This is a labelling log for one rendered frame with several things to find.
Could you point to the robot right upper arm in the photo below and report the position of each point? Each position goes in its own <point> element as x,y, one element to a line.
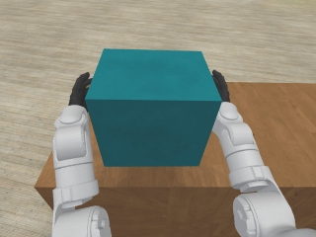
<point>266,214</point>

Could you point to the robot left upper arm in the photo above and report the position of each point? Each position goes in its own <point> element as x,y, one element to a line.
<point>91,221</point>

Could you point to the robot right forearm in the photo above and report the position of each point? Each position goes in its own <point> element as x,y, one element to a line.
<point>247,170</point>

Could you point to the robot left hand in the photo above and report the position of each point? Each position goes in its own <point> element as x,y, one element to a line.
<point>79,91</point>

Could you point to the carton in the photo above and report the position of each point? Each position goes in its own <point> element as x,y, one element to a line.
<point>151,107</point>

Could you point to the robot right hand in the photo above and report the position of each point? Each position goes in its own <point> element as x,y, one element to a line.
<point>221,86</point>

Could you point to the pedestal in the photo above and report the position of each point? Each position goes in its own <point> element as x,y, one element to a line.
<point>197,201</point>

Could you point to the robot left forearm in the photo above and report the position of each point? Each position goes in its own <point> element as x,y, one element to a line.
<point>73,161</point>

